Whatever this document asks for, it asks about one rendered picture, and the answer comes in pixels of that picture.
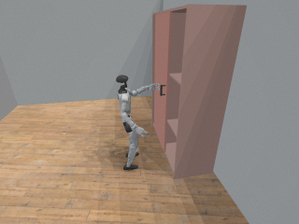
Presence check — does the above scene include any robot head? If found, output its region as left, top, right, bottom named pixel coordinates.
left=116, top=75, right=128, bottom=94

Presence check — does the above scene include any right robot hand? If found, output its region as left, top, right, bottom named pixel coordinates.
left=136, top=127, right=149, bottom=138

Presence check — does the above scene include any handle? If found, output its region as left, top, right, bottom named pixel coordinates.
left=160, top=85, right=166, bottom=96

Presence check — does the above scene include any right robot upper arm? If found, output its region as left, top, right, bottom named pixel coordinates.
left=121, top=94, right=129, bottom=117

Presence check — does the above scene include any left robot forearm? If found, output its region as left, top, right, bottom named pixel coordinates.
left=135, top=86, right=150, bottom=94

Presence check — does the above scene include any right robot forearm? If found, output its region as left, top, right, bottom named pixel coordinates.
left=121, top=113, right=138, bottom=130

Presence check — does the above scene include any right robot thigh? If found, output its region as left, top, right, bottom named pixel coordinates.
left=124, top=122, right=138, bottom=149

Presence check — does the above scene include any left robot hand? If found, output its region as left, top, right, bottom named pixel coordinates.
left=149, top=83, right=160, bottom=91

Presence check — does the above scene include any left robot upper arm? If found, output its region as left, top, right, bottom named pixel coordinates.
left=125, top=88, right=138, bottom=97

